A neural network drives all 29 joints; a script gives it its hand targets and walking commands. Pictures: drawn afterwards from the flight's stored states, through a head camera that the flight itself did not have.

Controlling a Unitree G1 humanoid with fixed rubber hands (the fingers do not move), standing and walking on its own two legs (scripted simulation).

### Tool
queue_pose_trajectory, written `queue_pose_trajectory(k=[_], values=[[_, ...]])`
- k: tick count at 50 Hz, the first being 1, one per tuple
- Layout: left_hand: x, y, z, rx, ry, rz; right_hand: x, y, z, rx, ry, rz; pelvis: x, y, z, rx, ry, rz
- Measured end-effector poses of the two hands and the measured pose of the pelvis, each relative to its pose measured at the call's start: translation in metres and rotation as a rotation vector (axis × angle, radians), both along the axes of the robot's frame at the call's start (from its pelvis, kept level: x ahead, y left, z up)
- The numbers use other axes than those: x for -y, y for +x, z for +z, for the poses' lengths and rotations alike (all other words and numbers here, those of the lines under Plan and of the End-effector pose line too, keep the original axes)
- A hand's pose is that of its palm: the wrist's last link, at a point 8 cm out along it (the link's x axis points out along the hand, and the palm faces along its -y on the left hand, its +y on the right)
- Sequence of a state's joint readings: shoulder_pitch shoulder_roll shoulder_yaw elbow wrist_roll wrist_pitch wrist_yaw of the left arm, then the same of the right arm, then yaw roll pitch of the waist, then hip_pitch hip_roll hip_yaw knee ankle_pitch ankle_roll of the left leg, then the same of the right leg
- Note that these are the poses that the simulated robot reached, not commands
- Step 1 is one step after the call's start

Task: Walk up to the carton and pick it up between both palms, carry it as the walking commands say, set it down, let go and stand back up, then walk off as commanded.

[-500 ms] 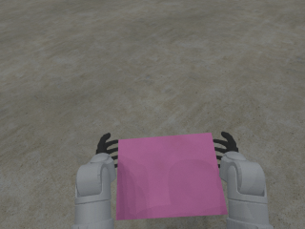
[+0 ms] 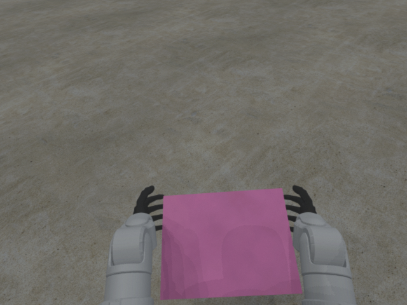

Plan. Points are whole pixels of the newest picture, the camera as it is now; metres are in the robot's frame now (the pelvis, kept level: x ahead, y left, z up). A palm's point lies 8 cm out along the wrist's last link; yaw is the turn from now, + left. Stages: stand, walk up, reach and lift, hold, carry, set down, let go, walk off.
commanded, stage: hold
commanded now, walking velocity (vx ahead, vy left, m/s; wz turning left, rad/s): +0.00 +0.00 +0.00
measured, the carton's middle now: (225, 245) +0.28 -0.01 -0.05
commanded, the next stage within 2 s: set down in 0.12 s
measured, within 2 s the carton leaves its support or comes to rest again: neither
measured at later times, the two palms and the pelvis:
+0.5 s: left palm (158, 192) +0.36 +0.14 +0.04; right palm (310, 200) +0.34 -0.19 +0.03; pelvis +0.06 +0.01 +0.01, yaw -2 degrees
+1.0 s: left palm (170, 215) +0.37 +0.13 -0.07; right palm (295, 222) +0.36 -0.18 -0.10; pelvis +0.06 -0.01 -0.03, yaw +0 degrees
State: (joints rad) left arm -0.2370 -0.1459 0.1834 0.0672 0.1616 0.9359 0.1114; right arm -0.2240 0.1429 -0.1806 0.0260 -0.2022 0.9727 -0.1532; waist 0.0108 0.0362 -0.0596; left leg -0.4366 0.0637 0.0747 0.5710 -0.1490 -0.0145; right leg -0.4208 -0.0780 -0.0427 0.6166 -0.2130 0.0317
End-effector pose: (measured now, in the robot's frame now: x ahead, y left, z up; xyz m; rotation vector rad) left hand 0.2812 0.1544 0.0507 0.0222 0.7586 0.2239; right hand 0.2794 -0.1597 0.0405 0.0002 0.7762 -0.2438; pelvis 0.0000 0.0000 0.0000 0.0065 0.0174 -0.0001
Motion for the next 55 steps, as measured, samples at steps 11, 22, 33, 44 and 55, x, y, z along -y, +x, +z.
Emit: queue_pose_trajectory(k=[11, 22, 33, 44, 55], values=[[-0.012, 0.032, -0.008, 0.055, 0.004, 0.060, -0.016, 0.036, -0.007, 0.049, -0.095, 0.079, -0.002, 0.002, 0.000, 0.147, -0.006, 0.013], [0.018, 0.080, 0.012, 0.082, -0.004, -0.132, 0.024, 0.061, 0.000, 0.051, -0.042, 0.038, -0.012, 0.044, 0.011, 0.123, 0.015, -0.018], [-0.005, 0.057, -0.070, -0.041, -0.035, -0.036, 0.005, 0.054, -0.067, -0.058, 0.004, 0.124, -0.001, 0.072, 0.010, 0.013, 0.011, -0.013], [0.005, 0.075, -0.109, 0.009, 0.001, 0.035, 0.008, 0.072, -0.119, -0.023, 0.020, 0.112, 0.007, 0.069, -0.014, -0.234, -0.006, 0.024], [0.025, 0.090, -0.144, 0.053, -0.046, -0.038, 0.028, 0.082, -0.155, 0.000, 0.005, 0.041, 0.016, 0.049, -0.047, -0.371, 0.012, -0.012]])
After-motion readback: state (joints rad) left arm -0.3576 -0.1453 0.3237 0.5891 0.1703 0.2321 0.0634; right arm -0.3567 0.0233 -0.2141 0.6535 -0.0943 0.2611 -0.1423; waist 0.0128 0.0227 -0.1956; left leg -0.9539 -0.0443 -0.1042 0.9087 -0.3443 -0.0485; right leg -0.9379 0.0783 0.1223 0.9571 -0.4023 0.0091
